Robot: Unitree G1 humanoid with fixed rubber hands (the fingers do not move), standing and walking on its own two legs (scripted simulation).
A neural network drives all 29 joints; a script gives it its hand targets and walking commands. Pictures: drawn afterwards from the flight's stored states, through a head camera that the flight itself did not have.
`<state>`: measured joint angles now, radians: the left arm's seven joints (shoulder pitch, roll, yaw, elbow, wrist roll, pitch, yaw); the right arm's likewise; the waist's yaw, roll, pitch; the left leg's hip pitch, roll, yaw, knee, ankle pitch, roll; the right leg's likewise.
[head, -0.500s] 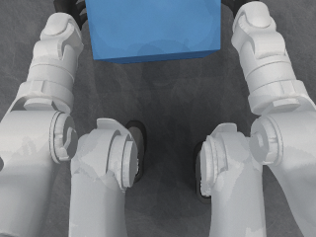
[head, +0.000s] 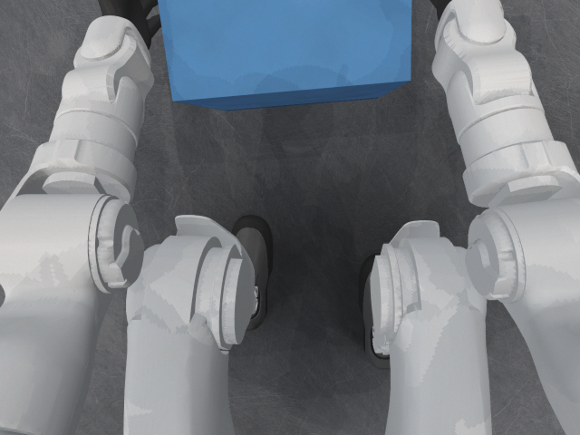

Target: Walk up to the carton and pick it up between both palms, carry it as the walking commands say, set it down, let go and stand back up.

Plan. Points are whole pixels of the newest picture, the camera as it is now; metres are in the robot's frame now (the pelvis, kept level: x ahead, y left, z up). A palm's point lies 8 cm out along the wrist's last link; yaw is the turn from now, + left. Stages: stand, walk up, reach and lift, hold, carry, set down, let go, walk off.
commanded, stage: set down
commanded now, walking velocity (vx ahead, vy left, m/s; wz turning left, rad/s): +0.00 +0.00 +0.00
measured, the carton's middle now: (289, 13) +0.55 +0.06 -0.24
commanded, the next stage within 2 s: let go in 1.92 s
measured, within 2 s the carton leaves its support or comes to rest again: neither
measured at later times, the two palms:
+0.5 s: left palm (92, 60) +0.48 +0.27 -0.17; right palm (467, 17) +0.53 -0.12 -0.18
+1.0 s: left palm (38, 53) +0.47 +0.26 -0.08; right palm out of the picture +0.54 -0.14 -0.07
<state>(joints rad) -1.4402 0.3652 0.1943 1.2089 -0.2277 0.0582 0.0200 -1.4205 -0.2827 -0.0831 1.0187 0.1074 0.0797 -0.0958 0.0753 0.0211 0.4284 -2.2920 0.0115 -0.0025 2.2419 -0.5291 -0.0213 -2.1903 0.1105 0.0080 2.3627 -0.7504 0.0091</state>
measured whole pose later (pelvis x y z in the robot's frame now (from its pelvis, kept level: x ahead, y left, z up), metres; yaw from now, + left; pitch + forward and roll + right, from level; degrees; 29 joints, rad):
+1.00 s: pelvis -0.02 +0.00 +0.07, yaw +0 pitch +30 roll -1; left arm -1.19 0.37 0.22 0.55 -0.24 0.33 0.13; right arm -1.32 -0.45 -0.10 0.61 0.23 0.36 -0.12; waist 0.09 -0.01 0.53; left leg -2.07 -0.02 -0.03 2.01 -0.47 -0.02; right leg -1.96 0.07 -0.01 2.11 -0.68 0.00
